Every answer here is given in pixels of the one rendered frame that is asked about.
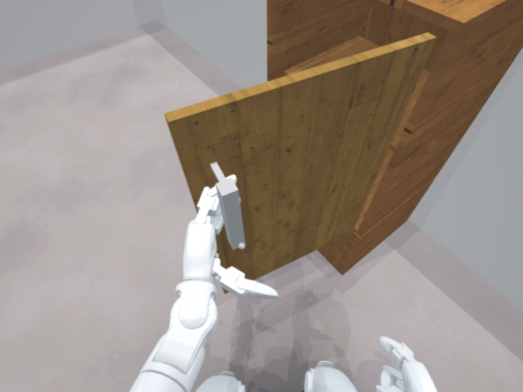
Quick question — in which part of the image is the right robot thigh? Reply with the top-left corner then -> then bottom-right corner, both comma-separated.
304,367 -> 357,392

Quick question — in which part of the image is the robot left hand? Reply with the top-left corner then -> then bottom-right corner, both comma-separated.
183,175 -> 278,299

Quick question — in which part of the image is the robot left forearm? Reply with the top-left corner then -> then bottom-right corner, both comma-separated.
129,279 -> 218,392

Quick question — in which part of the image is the right robot shin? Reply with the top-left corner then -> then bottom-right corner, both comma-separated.
316,361 -> 333,368

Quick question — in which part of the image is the robot right hand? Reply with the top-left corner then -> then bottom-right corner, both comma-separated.
376,336 -> 438,392

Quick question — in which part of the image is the handle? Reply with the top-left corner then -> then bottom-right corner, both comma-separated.
210,162 -> 245,250

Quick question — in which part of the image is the cupboard door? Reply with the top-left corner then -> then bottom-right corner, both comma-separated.
164,33 -> 436,294

